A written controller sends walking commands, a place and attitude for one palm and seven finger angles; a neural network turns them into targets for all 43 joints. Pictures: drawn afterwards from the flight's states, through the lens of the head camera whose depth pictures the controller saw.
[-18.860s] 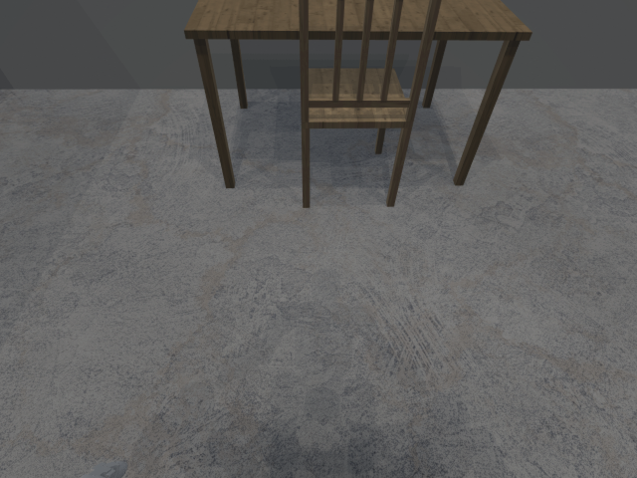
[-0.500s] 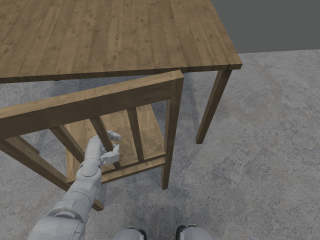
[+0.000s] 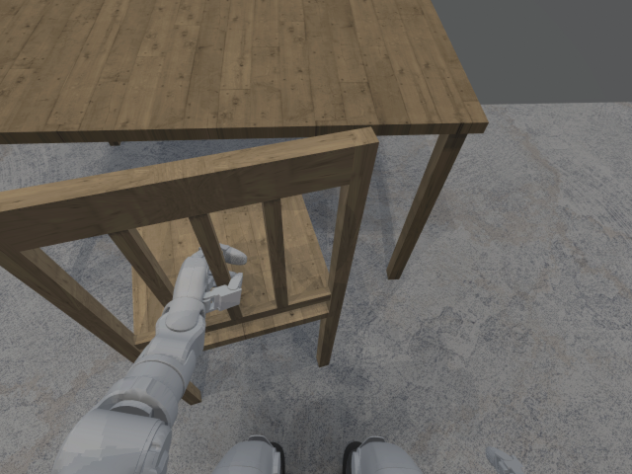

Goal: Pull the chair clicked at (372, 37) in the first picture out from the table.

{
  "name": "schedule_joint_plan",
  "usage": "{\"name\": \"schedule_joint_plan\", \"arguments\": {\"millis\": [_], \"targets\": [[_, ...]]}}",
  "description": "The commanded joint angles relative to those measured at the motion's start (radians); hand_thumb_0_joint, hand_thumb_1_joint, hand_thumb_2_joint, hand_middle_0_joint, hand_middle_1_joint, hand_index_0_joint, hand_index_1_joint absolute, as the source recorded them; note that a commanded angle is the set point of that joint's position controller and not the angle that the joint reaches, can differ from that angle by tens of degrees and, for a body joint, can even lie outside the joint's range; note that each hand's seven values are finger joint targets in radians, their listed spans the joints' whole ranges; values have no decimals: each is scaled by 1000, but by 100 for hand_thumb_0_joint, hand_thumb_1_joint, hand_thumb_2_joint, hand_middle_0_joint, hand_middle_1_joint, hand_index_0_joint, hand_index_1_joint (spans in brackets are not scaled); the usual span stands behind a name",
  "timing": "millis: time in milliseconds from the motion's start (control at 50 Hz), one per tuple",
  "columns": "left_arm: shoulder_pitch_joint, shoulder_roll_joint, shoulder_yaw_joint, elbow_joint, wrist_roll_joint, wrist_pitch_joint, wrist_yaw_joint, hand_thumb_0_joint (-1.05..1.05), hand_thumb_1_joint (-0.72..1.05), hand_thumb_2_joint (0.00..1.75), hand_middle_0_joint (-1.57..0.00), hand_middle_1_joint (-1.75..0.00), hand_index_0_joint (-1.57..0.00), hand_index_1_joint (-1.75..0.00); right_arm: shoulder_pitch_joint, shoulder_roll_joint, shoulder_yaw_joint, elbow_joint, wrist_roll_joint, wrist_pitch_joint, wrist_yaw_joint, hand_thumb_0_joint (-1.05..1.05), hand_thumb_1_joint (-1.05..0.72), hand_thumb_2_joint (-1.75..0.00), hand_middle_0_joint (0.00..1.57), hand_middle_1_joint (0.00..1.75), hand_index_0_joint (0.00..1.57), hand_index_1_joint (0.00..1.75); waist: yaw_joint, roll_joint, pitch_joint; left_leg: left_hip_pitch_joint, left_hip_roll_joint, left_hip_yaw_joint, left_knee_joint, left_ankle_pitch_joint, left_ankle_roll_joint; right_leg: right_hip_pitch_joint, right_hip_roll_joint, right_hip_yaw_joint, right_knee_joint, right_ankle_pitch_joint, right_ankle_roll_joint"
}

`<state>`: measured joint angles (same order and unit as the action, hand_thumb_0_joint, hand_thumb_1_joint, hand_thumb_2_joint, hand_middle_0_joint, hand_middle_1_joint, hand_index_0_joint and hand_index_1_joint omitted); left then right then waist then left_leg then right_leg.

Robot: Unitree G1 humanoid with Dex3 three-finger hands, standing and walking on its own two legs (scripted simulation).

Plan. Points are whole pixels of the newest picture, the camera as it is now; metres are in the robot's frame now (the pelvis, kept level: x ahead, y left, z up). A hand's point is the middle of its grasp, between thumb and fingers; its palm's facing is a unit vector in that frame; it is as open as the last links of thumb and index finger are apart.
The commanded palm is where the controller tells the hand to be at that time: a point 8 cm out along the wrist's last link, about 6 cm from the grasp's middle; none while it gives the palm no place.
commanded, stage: step backward, pulling the chair out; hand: left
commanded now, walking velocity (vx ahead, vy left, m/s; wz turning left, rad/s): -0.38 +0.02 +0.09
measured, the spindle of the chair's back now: (221, 273) +0.39 +0.15 -0.06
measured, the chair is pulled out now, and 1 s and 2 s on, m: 0.19 0.27 0.45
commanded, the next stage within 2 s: none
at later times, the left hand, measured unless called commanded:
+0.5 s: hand (231, 300) +0.35 +0.13 -0.06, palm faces +0.02 -0.98 -0.18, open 5.4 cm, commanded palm +0.34 +0.18 -0.05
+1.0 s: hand (222, 343) +0.28 +0.13 -0.06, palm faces +0.03 -0.98 -0.19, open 5.5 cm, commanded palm +0.28 +0.18 -0.05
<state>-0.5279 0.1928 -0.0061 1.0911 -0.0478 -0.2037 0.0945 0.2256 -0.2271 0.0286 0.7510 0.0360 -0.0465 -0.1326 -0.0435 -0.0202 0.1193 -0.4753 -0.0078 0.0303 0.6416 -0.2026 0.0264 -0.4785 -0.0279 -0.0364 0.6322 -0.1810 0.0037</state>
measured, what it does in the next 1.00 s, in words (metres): steps on the spot: right foot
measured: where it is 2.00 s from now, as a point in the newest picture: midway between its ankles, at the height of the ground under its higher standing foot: outside the picture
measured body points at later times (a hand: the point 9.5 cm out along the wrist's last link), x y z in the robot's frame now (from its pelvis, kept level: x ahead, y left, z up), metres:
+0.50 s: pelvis -0.03 -0.01 +0.00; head +0.06 +0.00 +0.44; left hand +0.34 +0.18 -0.04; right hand +0.07 -0.26 -0.13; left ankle +0.02 +0.12 -0.72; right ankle +0.05 -0.13 -0.72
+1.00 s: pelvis -0.08 -0.02 +0.00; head +0.00 -0.02 +0.44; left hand +0.28 +0.19 -0.04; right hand +0.02 -0.26 -0.13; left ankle +0.02 +0.12 -0.72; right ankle -0.02 -0.14 -0.72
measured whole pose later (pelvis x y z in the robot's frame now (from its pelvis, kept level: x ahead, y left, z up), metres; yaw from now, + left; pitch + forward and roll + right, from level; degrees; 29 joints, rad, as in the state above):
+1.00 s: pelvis -0.08 -0.02 +0.00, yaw +1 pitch +1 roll -2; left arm -0.55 0.21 0.04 1.11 -0.06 -0.20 0.07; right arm 0.19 -0.21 0.03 0.77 0.04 -0.07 -0.12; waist -0.04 0.04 0.17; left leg -0.50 0.06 -0.03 0.66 -0.22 -0.03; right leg -0.40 0.01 -0.05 0.60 -0.22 0.00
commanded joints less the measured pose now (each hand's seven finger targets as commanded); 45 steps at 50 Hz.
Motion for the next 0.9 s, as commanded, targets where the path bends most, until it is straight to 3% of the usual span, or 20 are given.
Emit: {"name": "schedule_joint_plan", "arguments": {"millis": [0,40,80,120,140,200,240,260,300,340,400,480,560,600,640,680,720,740,820,880], "targets": [[-351,154,31,-212,20,-72,10,0,90,90,-50,-145,-50,-145,21,-155,-57,-78,-2,-37,-12,0,-90,-90,20,30,20,30,18,151,-427,61,227,-224,-158,94,38,273,-63,97,-11,-37,-30],[-334,188,50,-199,19,-72,15,0,90,90,-50,-145,-50,-145,32,-155,-62,-76,2,-42,-15,0,-90,-90,20,30,20,30,9,57,-447,48,167,-176,-79,26,6,275,-131,174,-81,5,-53],[-329,210,53,-186,19,-77,22,0,90,90,-50,-145,-50,-145,52,-147,-64,-65,8,-49,-12,0,-90,-90,20,30,20,30,-4,-30,-468,128,64,-104,66,-109,-43,196,-259,293,-235,1,-102],[-297,233,71,-159,15,-64,25,0,90,90,-50,-145,-50,-145,43,-148,-62,-59,9,-49,-12,0,-90,-90,20,30,20,30,9,-86,-451,138,15,-94,200,-250,-57,178,-333,323,-307,27,-143],[-306,213,59,-160,20,-57,23,0,90,90,-50,-145,-50,-145,37,-148,-53,-52,4,-48,-10,0,-90,-90,20,30,20,30,7,-68,-448,123,18,-108,207,-255,-57,211,-339,285,-282,133,-151],[-328,194,58,-169,22,-46,18,0,90,90,-50,-145,-50,-145,44,-155,-41,-31,3,-51,-15,0,-90,-90,20,30,20,30,-8,-97,-451,145,43,-118,12,-159,-49,283,-276,158,-185,330,-94],[-336,173,43,-177,20,-44,17,0,90,90,-50,-145,-50,-145,44,-183,-52,-33,0,-50,-22,0,-90,-90,20,30,20,30,-6,19,-444,194,128,-168,-164,213,-20,273,-148,70,-92,329,-18],[-364,144,18,-209,7,-53,10,0,90,90,-50,-145,-50,-145,17,-179,-55,-59,4,-42,-18,0,-90,-90,20,30,20,30,5,110,-458,188,202,-215,-201,265,15,267,-93,51,-29,168,6],[-421,103,-4,-241,16,-57,2,0,90,90,-50,-145,-50,-145,2,-159,-47,-72,-10,-27,-14,0,-90,-90,20,30,20,30,9,210,-457,166,256,-268,-213,331,52,243,-52,43,75,2,3],[-394,119,22,-225,23,-54,5,0,90,90,-50,-145,-50,-145,23,-157,-56,-67,-18,-22,-9,0,-90,-90,20,30,20,30,13,221,-454,222,272,-276,-178,459,64,204,-41,48,77,-66,-6],[-402,106,12,-224,37,-69,-2,0,90,90,-50,-145,-50,-145,55,-161,-66,-56,-20,-24,3,0,-90,-90,20,30,20,30,-5,158,-501,310,251,-225,-75,655,33,249,-55,60,-25,198,-13],[-359,178,49,-231,27,-68,1,0,90,90,-50,-145,-50,-145,39,-156,-74,-77,-2,-12,-6,0,-90,-90,20,30,20,30,-11,83,-535,158,165,-150,-31,284,-31,367,-159,149,-76,423,-53],[-292,220,70,-200,14,-50,8,0,90,90,-50,-145,-50,-145,22,-151,-65,-82,6,-15,-12,0,-90,-90,20,30,20,30,3,-41,-495,158,35,-91,132,-241,-64,265,-315,250,-266,216,-118],[-300,207,67,-206,21,-39,9,0,90,90,-50,-145,-50,-145,18,-150,-51,-76,0,-17,-14,0,-90,-90,20,30,20,30,-2,-74,-479,160,34,-102,115,-236,-58,264,-302,197,-263,203,-110],[-302,197,64,-214,18,-31,11,0,90,90,-50,-145,-50,-145,23,-164,-45,-66,-1,-17,-20,0,-90,-90,20,30,20,30,-18,-51,-479,229,71,-116,-59,-45,-43,244,-220,101,-194,209,-59],[-331,146,25,-243,8,-47,7,0,90,90,-50,-145,-50,-145,-21,-180,-52,-103,0,-13,-18,0,-90,-90,20,30,20,30,-1,134,-424,154,217,-245,-243,96,26,229,-61,36,-31,-38,3],[-391,127,9,-281,3,-54,-2,0,90,90,-50,-145,-50,-145,-42,-167,-51,-124,-7,-13,-9,0,-90,-90,20,30,20,30,14,251,-380,72,320,-360,-349,-82,91,220,-9,40,111,-249,-8],[-406,118,8,-279,4,-53,-2,0,90,90,-50,-145,-50,-145,-23,-163,-49,-113,-13,-16,-10,0,-90,-90,20,30,20,30,12,270,-386,108,337,-376,-327,-5,107,200,-4,41,153,-248,-13],[-386,142,39,-202,18,-66,-8,0,90,90,-50,-145,-50,-145,63,-170,-66,-53,-18,-47,-4,0,-90,-90,20,30,20,30,-4,165,-447,334,304,-285,-135,449,93,206,-2,47,-48,-101,-2],[-402,147,23,-194,34,-71,-16,0,90,90,-50,-145,-50,-145,33,-167,-68,-48,-14,-55,1,0,-90,-90,20,30,20,30,-3,183,-429,206,232,-195,-113,309,27,288,-50,70,-97,94,-15]]}}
